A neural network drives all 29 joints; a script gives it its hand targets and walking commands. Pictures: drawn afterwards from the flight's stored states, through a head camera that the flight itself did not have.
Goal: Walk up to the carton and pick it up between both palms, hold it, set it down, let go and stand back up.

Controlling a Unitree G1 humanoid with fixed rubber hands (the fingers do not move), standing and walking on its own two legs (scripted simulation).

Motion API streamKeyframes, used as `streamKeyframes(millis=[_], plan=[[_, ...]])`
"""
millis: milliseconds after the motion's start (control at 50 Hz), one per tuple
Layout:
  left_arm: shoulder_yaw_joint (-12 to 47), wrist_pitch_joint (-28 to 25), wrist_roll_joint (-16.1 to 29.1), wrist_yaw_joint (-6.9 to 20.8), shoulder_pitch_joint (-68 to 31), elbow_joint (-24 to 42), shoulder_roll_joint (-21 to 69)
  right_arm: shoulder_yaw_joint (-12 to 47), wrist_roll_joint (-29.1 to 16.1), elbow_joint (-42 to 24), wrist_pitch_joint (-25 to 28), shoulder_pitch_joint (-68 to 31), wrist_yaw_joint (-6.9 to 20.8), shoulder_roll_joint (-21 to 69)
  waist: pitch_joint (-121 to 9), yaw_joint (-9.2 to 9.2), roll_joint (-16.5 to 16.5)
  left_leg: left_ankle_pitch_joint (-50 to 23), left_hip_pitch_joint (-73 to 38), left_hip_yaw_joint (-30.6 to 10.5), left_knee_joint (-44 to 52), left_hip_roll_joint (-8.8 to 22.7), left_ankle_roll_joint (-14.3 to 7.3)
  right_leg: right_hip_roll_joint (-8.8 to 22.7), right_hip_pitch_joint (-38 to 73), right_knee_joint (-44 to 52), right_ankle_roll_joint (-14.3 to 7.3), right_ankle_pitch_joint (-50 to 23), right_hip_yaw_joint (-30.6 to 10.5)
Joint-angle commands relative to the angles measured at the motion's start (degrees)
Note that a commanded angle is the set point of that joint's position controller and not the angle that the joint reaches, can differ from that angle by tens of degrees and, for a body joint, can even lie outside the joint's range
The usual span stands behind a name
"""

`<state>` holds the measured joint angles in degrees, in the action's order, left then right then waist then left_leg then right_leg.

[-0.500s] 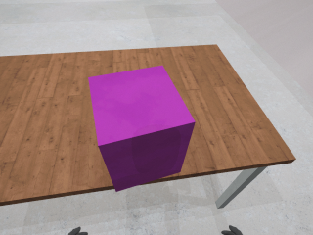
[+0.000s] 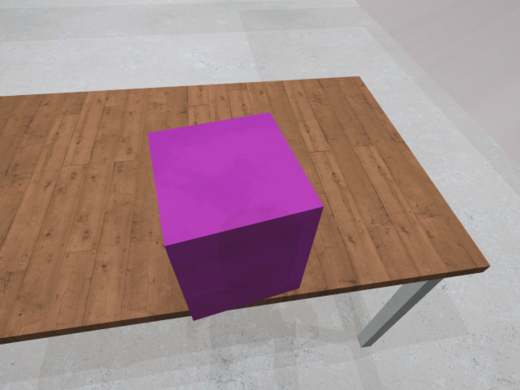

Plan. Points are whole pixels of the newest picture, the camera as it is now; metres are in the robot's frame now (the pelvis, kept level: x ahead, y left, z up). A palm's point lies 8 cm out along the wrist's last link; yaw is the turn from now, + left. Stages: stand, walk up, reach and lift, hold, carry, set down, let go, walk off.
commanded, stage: stand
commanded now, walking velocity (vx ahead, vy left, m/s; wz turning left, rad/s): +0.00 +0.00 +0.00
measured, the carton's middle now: (231, 218) +0.37 +0.05 +0.03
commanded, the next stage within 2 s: none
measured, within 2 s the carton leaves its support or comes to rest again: neither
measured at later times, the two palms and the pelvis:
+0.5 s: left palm out of the picture -0.01 +0.22 -0.14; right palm out of the picture -0.01 -0.22 -0.14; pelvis +0.00 +0.00 +0.01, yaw +0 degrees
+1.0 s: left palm out of the picture -0.04 +0.20 -0.14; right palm out of the picture -0.04 -0.20 -0.14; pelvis -0.01 +0.00 +0.01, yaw +0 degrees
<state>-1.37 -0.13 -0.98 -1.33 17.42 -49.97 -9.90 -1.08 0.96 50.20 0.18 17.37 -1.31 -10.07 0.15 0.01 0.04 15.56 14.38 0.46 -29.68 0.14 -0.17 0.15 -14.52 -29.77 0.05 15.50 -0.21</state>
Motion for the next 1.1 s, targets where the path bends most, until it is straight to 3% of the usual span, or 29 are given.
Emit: streamKeyframes(millis=[0,520,1080], plan=[[-1.4,-0.8,0.1,-0.4,2.2,0.7,-5.0,-1.5,-0.1,-0.8,0.8,2.2,-0.4,-5.1,0.7,0.01,0.0,-6.4,-0.1,-4.4,5.7,3.6,-2.3,3.5,0.6,5.5,-2.3,-6.6,-4.0],[-0.4,-0.6,0.3,-0.9,4.7,-11.4,-1.9,-0.6,-0.3,11.0,0.6,4.9,-0.9,-1.9,4.2,0.03,-0.1,-4.8,-1.4,-4.4,9.2,3.9,-1.8,3.8,1.9,9.1,-1.8,-5.2,-3.9],[0.5,-0.5,0.3,-1.1,6.6,-15.3,0.0,0.2,-0.3,14.8,0.5,7.0,-1.1,0.1,5.2,0.03,-0.1,-2.9,-0.5,-4.4,9.9,3.9,-1.5,3.8,0.8,9.8,-1.5,-3.3,-4.0]])
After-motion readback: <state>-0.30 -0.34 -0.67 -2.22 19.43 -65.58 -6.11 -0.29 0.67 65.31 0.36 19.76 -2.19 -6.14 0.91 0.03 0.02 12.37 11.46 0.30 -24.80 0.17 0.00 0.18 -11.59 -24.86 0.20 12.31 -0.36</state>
